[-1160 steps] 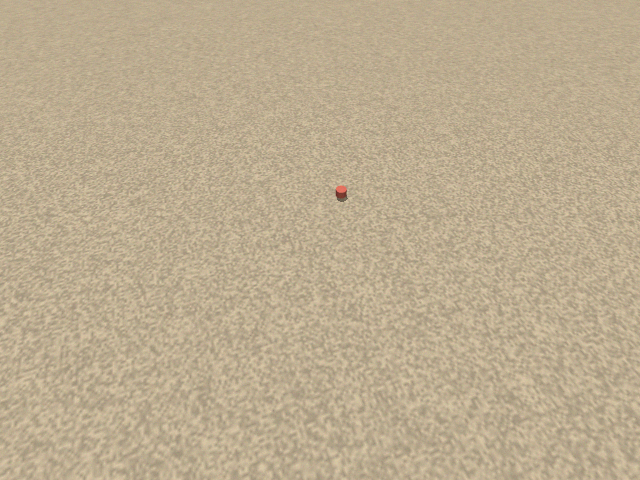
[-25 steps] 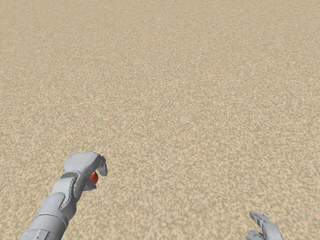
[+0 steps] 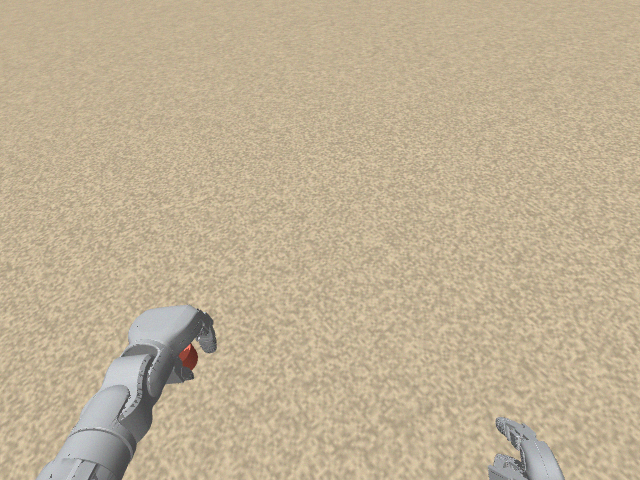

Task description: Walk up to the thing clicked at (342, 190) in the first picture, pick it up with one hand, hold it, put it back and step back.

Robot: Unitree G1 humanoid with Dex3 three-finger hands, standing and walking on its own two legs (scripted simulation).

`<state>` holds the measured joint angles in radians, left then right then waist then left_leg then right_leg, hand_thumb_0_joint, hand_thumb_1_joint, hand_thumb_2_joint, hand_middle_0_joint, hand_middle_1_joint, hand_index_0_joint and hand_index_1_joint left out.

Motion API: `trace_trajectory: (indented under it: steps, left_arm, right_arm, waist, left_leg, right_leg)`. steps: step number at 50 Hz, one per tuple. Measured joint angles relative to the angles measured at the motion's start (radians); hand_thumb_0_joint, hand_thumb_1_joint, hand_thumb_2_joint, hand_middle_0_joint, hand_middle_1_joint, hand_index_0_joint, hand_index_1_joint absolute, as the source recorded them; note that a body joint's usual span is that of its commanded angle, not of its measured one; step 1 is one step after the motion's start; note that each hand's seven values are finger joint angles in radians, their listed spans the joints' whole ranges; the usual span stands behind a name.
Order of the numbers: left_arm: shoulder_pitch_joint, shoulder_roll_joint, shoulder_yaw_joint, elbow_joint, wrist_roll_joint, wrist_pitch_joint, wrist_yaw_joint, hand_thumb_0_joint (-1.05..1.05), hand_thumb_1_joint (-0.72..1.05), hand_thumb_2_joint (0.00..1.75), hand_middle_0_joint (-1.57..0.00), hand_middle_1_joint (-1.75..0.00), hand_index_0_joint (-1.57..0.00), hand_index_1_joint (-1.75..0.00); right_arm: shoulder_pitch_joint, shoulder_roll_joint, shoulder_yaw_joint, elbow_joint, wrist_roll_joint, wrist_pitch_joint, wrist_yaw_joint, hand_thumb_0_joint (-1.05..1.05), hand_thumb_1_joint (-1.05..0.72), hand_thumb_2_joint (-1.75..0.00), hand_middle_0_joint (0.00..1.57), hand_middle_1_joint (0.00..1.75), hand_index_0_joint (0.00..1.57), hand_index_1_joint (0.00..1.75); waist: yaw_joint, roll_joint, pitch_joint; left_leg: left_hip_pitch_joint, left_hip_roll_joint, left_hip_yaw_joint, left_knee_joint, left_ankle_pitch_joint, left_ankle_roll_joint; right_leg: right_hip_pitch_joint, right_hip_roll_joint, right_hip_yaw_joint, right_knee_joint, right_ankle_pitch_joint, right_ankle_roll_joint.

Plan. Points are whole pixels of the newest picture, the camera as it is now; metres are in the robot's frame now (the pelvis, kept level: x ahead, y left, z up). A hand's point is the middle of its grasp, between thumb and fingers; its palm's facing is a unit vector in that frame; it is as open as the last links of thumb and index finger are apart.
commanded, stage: hold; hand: left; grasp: from above
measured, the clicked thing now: (177, 355) +0.31 +0.24 -0.07
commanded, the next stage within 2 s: crouch in 0.24 s
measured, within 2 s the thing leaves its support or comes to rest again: neither
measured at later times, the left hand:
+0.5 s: hand (181, 361) +0.29 +0.22 -0.04, palm faces -0.45 -0.06 -0.89, open 6.3 cm
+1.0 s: hand (211, 384) +0.33 +0.24 -0.24, palm faces -0.41 +0.03 -0.91, open 5.9 cm
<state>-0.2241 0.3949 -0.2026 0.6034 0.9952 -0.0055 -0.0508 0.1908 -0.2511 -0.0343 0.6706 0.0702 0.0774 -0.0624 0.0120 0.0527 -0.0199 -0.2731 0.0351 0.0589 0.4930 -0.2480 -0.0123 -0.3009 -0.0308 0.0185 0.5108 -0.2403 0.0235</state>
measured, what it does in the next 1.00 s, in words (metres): lowers itself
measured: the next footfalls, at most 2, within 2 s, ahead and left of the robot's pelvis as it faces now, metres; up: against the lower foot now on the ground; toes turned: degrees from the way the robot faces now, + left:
none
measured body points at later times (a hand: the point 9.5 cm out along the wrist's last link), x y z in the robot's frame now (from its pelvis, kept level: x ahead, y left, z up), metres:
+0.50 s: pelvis +0.00 +0.00 +0.00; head +0.02 -0.03 +0.45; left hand +0.31 +0.22 +0.01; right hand +0.15 -0.26 -0.12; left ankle +0.00 +0.13 -0.74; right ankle +0.02 -0.13 -0.74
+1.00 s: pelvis -0.04 +0.01 -0.13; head +0.09 +0.02 +0.30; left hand +0.35 +0.23 -0.19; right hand +0.03 -0.29 -0.25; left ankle +0.00 +0.13 -0.74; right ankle +0.02 -0.13 -0.74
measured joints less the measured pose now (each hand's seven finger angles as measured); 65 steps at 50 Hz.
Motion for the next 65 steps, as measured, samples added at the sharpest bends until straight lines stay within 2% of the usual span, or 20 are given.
trace_trajectory:
  steps: [7,22,26,31,37,42,47,55,61,65]
  left_arm:
    - [-0.001,-0.002,0.004,0.011,0.003,-0.004,0.021,-0.03,0.38,0.37,-0.74,-0.45,-0.98,-0.51]
    - [0.006,-0.007,0.003,0.012,0.003,-0.005,0.024,-0.04,0.39,0.35,-0.74,-0.45,-0.97,-0.5]
    - [0.005,-0.014,0.01,0.047,0.017,-0.019,0.061,-0.05,0.4,0.35,-0.74,-0.44,-0.98,-0.49]
    - [-0.028,-0.026,0.016,0.147,0.056,-0.038,0.15,-0.06,0.4,0.34,-0.75,-0.42,-0.98,-0.47]
    - [-0.126,-0.03,0.02,0.313,0.114,-0.054,0.256,-0.07,0.41,0.33,-0.76,-0.4,-1.0,-0.45]
    - [-0.233,-0.025,0.044,0.447,0.156,-0.063,0.341,-0.08,0.42,0.31,-0.77,-0.39,-1.02,-0.44]
    - [-0.317,-0.01,0.071,0.525,0.172,-0.066,0.396,-0.08,0.43,0.3,-0.77,-0.39,-1.03,-0.44]
    - [-0.407,0.018,0.128,0.57,0.179,-0.047,0.433,-0.09,0.43,0.3,-0.77,-0.38,-1.03,-0.43]
    - [-0.463,0.047,0.162,0.607,0.173,-0.052,0.418,-0.08,0.43,0.31,-0.78,-0.36,-1.02,-0.42]
    - [-0.491,0.075,0.181,0.622,0.184,-0.081,0.408,-0.08,0.43,0.31,-0.78,-0.36,-1.03,-0.41]
  right_arm:
    - [0.005,-0.002,-0.004,0.006,-0.001,0.005,0.0,0.01,-0.91,-0.9,0.2,0.3,0.2,0.3]
    - [0.008,-0.002,-0.008,0.002,0.0,0.011,0.0,0.01,-0.91,-0.9,0.2,0.3,0.2,0.3]
    - [0.003,0.001,-0.007,0.0,-0.003,0.014,0.003,0.01,-0.9,-0.9,0.2,0.3,0.21,0.3]
    - [-0.003,0.004,-0.01,0.004,-0.018,0.016,0.015,0.0,-0.9,-0.9,0.2,0.3,0.21,0.3]
    - [0.005,-0.005,-0.026,0.02,-0.044,0.007,0.037,0.0,-0.89,-0.9,0.2,0.3,0.21,0.3]
    - [0.027,-0.02,-0.043,0.026,-0.064,-0.007,0.047,0.0,-0.9,-0.9,0.2,0.3,0.21,0.3]
    - [0.047,-0.028,-0.054,0.039,-0.082,-0.03,0.044,0.0,-0.9,-0.9,0.2,0.3,0.21,0.3]
    - [0.051,-0.012,-0.057,0.076,-0.108,-0.062,0.038,0.0,-0.9,-0.9,0.2,0.3,0.21,0.29]
    - [0.036,0.016,-0.038,0.088,-0.125,-0.087,0.053,0.0,-0.9,-0.9,0.2,0.3,0.21,0.29]
    - [0.024,0.024,-0.023,0.087,-0.133,-0.11,0.07,0.0,-0.9,-0.9,0.21,0.3,0.21,0.29]
  waist:
    - [-0.001,0.0,0.0]
    - [-0.003,0.002,0.0]
    - [-0.008,-0.004,-0.001]
    - [-0.018,-0.019,-0.007]
    - [-0.036,-0.038,-0.047]
    - [-0.062,-0.044,-0.093]
    - [-0.094,-0.037,-0.135]
    - [-0.135,-0.007,-0.181]
    - [-0.15,0.005,-0.185]
    - [-0.159,0.006,-0.184]
  left_leg:
    - [0.004,0.001,-0.002,-0.006,0.001,-0.001]
    - [0.01,0.002,-0.001,-0.016,0.003,-0.002]
    - [-0.006,0.001,-0.004,-0.004,-0.002,-0.002]
    - [-0.084,0.001,-0.014,0.06,-0.022,-0.003]
    - [-0.307,0.006,-0.033,0.258,-0.091,-0.006]
    - [-0.56,0.011,-0.049,0.49,-0.173,-0.006]
    - [-0.818,0.013,-0.061,0.714,-0.245,0.002]
    - [-1.169,0.014,-0.07,1.021,-0.333,0.019]
    - [-1.365,0.009,-0.076,1.185,-0.368,0.029]
    - [-1.486,0.004,-0.085,1.284,-0.386,0.031]
  right_leg:
    - [0.005,0.001,-0.002,-0.007,0.001,-0.001]
    - [0.01,0.002,-0.001,-0.016,0.002,-0.001]
    - [-0.005,0.001,-0.004,-0.003,-0.004,-0.002]
    - [-0.078,-0.001,-0.011,0.058,-0.025,-0.003]
    - [-0.287,0.0,-0.022,0.239,-0.09,-0.005]
    - [-0.53,0.002,-0.026,0.455,-0.165,0.0]
    - [-0.78,0.003,-0.027,0.665,-0.23,0.005]
    - [-1.123,0.004,-0.018,0.955,-0.309,0.016]
    - [-1.313,0.001,-0.014,1.113,-0.343,0.021]
    - [-1.427,-0.002,-0.016,1.21,-0.364,0.022]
